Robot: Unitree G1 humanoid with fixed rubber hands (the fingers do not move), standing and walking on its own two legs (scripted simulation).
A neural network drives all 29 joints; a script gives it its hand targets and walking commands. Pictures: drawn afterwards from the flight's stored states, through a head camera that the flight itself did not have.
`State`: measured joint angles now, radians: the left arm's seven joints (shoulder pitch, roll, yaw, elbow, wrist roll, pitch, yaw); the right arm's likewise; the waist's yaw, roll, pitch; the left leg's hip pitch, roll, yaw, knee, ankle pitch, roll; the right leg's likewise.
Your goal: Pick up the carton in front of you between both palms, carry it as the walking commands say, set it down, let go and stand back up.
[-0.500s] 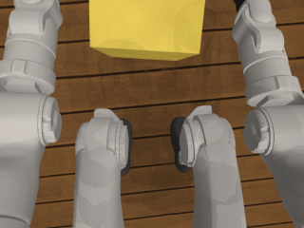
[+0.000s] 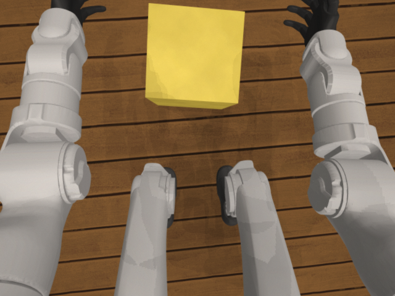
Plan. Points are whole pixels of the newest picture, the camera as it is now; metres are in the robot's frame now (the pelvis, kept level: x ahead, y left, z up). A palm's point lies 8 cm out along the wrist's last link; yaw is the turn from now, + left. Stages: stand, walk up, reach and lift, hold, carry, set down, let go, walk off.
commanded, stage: set down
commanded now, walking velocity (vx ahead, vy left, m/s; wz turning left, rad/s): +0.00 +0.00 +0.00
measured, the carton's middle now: (192, 67) +0.53 +0.01 -0.38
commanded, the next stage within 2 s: let go in 0.36 s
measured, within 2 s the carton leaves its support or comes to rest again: neither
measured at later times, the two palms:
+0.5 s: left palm out of the picture +0.54 +0.22 +0.04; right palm out of the picture +0.52 -0.19 +0.03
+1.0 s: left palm out of the picture +0.37 +0.23 +0.14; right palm out of the picture +0.36 -0.23 +0.15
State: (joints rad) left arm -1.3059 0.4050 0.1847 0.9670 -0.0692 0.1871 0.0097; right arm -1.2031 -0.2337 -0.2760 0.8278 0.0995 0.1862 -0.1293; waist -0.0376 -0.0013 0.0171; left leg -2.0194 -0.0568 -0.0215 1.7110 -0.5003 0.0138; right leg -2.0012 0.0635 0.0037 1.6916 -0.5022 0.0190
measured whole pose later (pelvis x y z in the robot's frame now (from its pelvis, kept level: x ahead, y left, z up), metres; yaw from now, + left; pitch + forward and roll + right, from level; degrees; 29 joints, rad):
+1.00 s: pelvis +0.10 -0.01 +0.24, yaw +2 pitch +24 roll +0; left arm -0.19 0.20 0.15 0.62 0.03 0.00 -0.03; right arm -0.14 -0.17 -0.11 0.58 -0.01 0.00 0.04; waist -0.03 -0.01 -0.08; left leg -0.80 -0.05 -0.05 0.67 -0.29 0.01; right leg -0.80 0.04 0.04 0.67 -0.29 -0.01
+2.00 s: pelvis +0.14 -0.01 +0.26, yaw +4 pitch +3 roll +0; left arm 0.31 0.27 0.02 0.69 0.03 -0.05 0.01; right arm 0.32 -0.27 -0.01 0.71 -0.03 -0.07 -0.01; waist 0.01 0.01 -0.08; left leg -0.25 -0.05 -0.07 0.54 -0.34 0.01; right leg -0.24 0.01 -0.02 0.54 -0.36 -0.02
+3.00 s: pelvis +0.14 -0.01 +0.26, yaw +8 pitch +0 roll +0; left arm 0.40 0.23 -0.02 0.95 0.02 0.02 0.04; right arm 0.34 -0.22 0.03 0.97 -0.01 0.01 -0.05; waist 0.01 0.00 -0.02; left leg -0.21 -0.05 -0.13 0.56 -0.35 0.00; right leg -0.15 0.00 -0.09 0.52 -0.37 -0.02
